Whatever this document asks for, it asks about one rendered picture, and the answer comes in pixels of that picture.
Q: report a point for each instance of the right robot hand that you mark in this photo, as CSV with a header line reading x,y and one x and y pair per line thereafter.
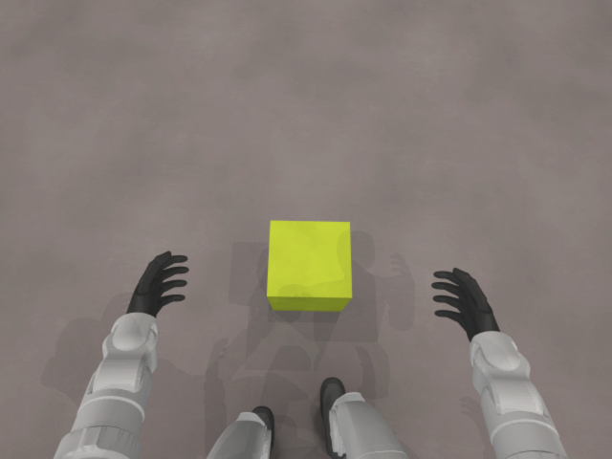
x,y
476,315

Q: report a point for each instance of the left robot hand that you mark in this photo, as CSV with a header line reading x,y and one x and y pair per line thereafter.
x,y
147,297

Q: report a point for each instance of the robot left foot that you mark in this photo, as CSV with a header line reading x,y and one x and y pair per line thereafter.
x,y
266,416

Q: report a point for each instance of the robot right forearm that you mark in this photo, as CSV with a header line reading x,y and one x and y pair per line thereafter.
x,y
517,419

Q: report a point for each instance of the carton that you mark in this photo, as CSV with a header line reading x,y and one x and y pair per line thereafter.
x,y
309,266

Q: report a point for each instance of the robot left forearm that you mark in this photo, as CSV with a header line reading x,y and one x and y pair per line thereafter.
x,y
109,420

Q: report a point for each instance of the robot left thigh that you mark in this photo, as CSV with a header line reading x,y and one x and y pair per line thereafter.
x,y
243,440

